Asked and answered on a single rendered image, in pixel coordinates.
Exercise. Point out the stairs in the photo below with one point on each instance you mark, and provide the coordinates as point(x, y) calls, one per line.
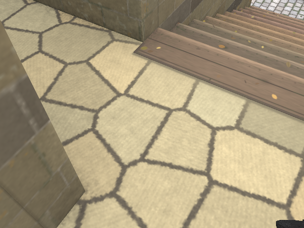
point(269, 38)

